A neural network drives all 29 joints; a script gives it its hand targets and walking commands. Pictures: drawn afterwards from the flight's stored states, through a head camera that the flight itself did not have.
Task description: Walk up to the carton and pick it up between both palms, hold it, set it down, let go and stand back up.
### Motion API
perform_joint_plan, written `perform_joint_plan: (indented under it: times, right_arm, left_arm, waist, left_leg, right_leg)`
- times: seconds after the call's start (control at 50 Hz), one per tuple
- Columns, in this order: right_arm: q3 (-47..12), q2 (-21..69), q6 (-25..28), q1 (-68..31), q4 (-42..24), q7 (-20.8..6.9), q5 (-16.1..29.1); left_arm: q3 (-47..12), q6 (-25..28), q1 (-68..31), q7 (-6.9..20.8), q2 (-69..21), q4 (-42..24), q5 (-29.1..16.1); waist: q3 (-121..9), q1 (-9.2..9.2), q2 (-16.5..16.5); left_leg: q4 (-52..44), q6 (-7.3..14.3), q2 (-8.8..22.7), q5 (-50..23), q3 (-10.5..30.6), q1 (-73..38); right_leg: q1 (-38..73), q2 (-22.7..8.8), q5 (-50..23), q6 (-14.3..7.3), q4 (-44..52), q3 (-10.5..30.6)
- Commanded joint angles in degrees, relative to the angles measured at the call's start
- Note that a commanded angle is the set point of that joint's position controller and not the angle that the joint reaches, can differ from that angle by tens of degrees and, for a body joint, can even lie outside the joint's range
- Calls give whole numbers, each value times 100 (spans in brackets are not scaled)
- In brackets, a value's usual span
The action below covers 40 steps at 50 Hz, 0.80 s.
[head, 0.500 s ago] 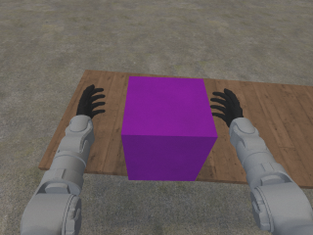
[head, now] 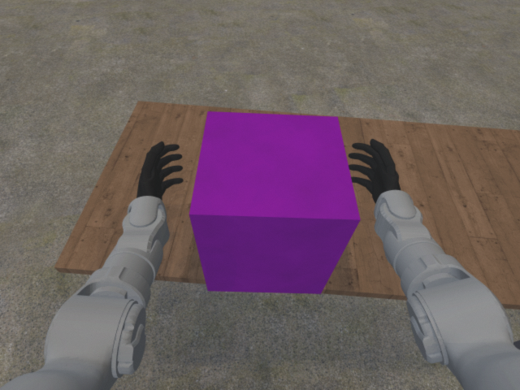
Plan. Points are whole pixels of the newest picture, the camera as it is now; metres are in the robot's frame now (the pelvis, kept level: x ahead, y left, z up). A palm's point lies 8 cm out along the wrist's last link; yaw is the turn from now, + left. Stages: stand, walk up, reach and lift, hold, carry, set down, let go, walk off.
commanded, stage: reach and lift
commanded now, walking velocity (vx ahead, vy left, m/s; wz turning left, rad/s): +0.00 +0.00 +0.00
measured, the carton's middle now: (268, 209) +0.42 +0.02 +0.02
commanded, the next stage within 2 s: none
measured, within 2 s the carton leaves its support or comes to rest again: neither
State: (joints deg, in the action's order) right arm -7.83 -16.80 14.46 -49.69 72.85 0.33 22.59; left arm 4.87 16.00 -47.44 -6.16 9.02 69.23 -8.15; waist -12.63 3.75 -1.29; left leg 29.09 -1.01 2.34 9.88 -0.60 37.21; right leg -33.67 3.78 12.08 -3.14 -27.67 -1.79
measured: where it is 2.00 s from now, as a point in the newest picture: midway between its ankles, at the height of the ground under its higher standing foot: outside the picture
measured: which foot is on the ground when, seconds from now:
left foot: down 0.00-1.00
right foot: down 0.00-1.00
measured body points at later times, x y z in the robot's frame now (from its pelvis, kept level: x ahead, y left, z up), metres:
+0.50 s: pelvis +0.00 +0.01 +0.01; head +0.05 +0.03 +0.45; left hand +0.43 +0.17 +0.07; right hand +0.44 -0.14 +0.07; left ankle +0.03 +0.13 -0.73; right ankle +0.00 -0.08 -0.73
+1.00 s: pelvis +0.00 +0.01 +0.01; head +0.05 +0.03 +0.45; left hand +0.43 +0.17 +0.07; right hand +0.44 -0.13 +0.08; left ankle +0.03 +0.13 -0.73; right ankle +0.00 -0.08 -0.73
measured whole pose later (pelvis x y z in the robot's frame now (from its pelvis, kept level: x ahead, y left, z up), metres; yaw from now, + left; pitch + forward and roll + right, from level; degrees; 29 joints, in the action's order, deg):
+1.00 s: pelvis +0.00 +0.01 +0.01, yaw -1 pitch +14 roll -1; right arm 10.2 -7.4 10.5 -49.4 69.6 4.7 3.9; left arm 15.9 13.0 -47.8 -10.6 0.4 65.1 5.5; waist -9.7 2.9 -1.5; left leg 27.0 -0.2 2.1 9.5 -1.5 32.0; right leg -28.1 3.4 10.7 -2.4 -24.3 -1.0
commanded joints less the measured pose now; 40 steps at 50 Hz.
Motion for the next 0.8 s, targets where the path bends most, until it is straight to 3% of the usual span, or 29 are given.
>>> perform_joint_plan:
  times: [0.0,0.06,0.12,0.22,0.28,0.44,0.6,0.66,0.72,0.78]
  right_arm:
    - [230,-381,179,-2331,-725,99,-226]
    - [425,-276,201,-2296,-630,170,-437]
    - [527,-69,220,-2163,-528,235,-634]
    - [992,220,205,-2239,-634,374,-1215]
    - [1231,302,147,-2266,-819,379,-1426]
    - [1341,231,-80,-2401,-1151,345,-1431]
    - [1204,335,-204,-2407,-1082,313,-1357]
    - [1323,393,-215,-2468,-1123,304,-1441]
    - [1354,563,-271,-2490,-1135,293,-1562]
    - [1507,712,-269,-2448,-1141,312,-1660]
  left_arm:
    - [25,233,-2153,63,244,-689,96]
    - [77,249,-2158,35,57,-653,220]
    - [372,207,-1953,-6,-123,-633,568]
    - [770,184,-1967,-119,-344,-760,1073]
    - [869,121,-2103,-274,-454,-1074,1292]
    - [667,-184,-2242,-466,-652,-1307,1203]
    - [752,-269,-2153,-445,-706,-1201,1207]
    - [684,-260,-2234,-431,-810,-1155,1143]
    - [752,-231,-2250,-419,-823,-1025,1153]
    - [747,-173,-2300,-392,-934,-1084,1196]
  waist:
    - [-3229,-25,-91]
    - [-3122,-143,14]
    - [-2898,-99,-21]
    - [-2574,-123,-153]
    - [-2734,-62,-24]
    - [-3097,-54,225]
    - [-2637,82,-72]
    - [-2585,-3,-37]
    - [-2423,30,-204]
    - [-2469,-57,-87]
  left_leg:
    - [199,-108,-158,-1505,-77,-1389]
    - [222,-184,-122,-1759,-22,-1628]
    - [222,-208,-112,-2021,-6,-1917]
    - [19,-182,-128,-1788,-82,-1868]
    - [-55,-219,-88,-1755,-104,-2162]
    - [18,-293,-54,-2017,-182,-2530]
    - [-26,-221,-31,-1849,-171,-2507]
    - [-24,-201,-47,-1692,-192,-2389]
    - [-87,-133,-53,-1352,-197,-2213]
    - [-107,-139,-58,-1403,-198,-2132]
  right_leg:
    - [1354,-337,-1853,499,46,325]
    - [1180,-334,-1908,438,92,272]
    - [1166,-293,-2042,437,171,219]
    - [1425,-262,-1902,455,294,203]
    - [1310,-222,-1626,354,391,188]
    - [1263,-164,-1612,242,458,136]
    - [1302,-140,-1431,271,478,148]
    - [1268,-190,-1314,294,492,179]
    - [1261,-230,-1144,307,486,187]
    - [1389,-267,-1311,313,417,206]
